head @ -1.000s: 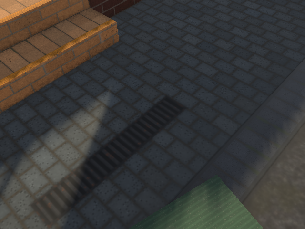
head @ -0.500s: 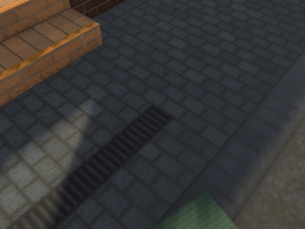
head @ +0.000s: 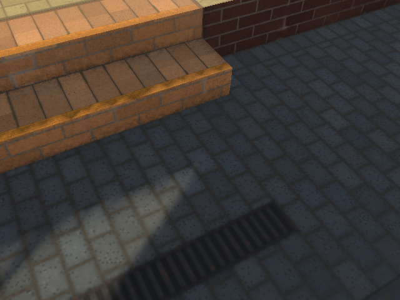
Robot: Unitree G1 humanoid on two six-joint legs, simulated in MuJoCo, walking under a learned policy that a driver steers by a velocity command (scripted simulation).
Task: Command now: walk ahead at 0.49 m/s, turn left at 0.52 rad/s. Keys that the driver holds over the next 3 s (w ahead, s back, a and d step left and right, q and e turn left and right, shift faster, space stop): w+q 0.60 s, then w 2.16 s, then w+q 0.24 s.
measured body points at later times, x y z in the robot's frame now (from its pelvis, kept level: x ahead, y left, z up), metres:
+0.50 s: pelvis +0.29 +0.08 +0.00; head +0.32 +0.11 +0.45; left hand +0.45 +0.39 -0.09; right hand +0.40 -0.18 -0.11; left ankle +0.22 +0.14 -0.74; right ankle +0.53 -0.05 -0.69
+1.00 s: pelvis +0.59 +0.15 -0.01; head +0.61 +0.16 +0.44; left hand +0.44 +0.37 -0.15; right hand +0.87 +0.03 -0.11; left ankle +0.64 +0.32 -0.72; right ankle +0.59 +0.02 -0.76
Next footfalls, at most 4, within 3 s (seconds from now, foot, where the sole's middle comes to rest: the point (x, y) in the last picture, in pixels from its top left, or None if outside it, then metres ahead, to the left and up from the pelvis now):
0.14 left None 0.26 0.15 -0.78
0.64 right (200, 271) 0.62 0.04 -0.79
1.10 left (120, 242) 0.71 0.34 -0.79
1.60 right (146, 172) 1.04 0.29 -0.79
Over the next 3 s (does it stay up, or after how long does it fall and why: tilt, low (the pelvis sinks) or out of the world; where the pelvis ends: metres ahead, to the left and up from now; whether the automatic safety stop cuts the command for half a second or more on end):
stays up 1.47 0.53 0.15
